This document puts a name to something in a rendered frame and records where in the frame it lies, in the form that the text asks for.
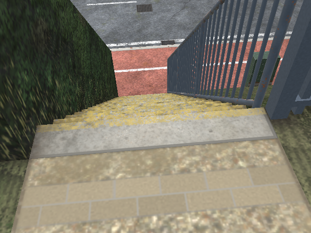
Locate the stairs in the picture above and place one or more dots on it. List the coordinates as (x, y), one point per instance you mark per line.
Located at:
(148, 105)

